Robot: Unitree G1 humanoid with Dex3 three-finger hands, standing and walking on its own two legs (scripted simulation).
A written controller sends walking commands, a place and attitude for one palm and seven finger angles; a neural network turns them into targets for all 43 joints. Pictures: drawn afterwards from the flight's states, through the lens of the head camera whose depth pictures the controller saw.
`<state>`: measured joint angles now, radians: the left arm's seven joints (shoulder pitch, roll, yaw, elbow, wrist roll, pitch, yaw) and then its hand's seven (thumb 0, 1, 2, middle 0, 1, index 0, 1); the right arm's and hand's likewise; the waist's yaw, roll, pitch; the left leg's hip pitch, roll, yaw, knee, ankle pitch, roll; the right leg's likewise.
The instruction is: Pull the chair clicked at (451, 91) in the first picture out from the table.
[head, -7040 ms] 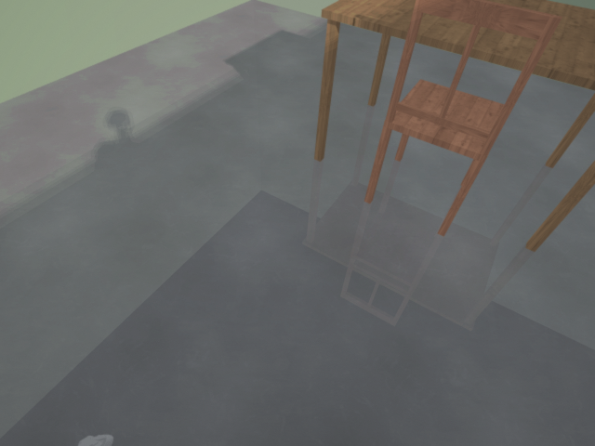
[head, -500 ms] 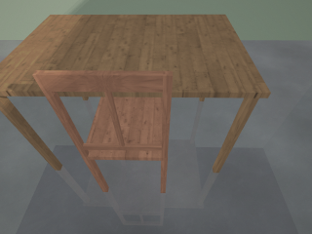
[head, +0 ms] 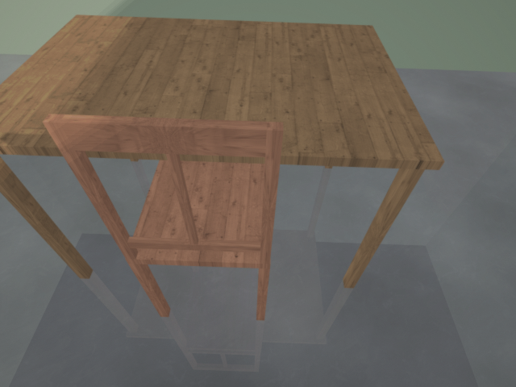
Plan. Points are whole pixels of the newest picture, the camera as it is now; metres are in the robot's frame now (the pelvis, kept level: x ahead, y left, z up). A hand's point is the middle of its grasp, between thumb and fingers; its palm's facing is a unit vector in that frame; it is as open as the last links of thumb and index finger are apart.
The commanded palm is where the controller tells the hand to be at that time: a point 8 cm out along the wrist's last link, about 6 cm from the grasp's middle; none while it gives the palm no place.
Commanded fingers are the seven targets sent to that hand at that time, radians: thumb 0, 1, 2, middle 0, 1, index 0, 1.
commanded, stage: look again from close up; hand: left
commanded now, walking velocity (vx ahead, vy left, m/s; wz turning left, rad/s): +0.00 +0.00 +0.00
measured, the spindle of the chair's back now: (184, 203) +0.49 +0.20 -0.07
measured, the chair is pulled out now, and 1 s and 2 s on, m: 0.00 0.00 0.00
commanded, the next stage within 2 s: shuffle to correct the standing spot in 0.12 s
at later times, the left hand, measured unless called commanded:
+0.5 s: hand out of the picture +0.00 +0.17 -0.19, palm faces +0.05 -0.99 -0.16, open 7.4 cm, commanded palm none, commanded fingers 0.00 0.90 0.90 -0.20 -0.30 -0.20 -0.30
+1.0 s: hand out of the picture +0.05 +0.20 -0.19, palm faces -0.01 -0.97 -0.23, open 7.4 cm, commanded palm none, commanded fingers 0.00 0.90 0.90 -0.20 -0.30 -0.20 -0.30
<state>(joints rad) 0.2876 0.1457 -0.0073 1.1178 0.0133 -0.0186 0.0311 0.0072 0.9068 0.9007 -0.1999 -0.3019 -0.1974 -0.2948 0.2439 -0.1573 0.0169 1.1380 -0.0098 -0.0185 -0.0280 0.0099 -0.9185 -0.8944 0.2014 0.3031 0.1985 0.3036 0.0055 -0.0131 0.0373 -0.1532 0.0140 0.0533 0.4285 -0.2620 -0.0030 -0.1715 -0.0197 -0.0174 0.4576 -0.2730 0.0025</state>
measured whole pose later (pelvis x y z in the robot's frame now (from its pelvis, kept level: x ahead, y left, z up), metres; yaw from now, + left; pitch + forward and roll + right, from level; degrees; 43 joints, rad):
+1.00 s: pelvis +0.01 +0.01 -0.01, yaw -1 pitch -2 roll +0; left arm 0.26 0.19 0.01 1.01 0.02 -0.02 0.06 0.01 0.91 0.90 -0.20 -0.30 -0.20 -0.29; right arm 0.20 -0.19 -0.03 1.00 0.00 0.00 -0.03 0.01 -0.92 -0.89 0.20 0.30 0.20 0.30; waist -0.02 -0.02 0.07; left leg -0.25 0.01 0.06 0.57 -0.26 0.02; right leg -0.19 -0.02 -0.01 0.57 -0.34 0.01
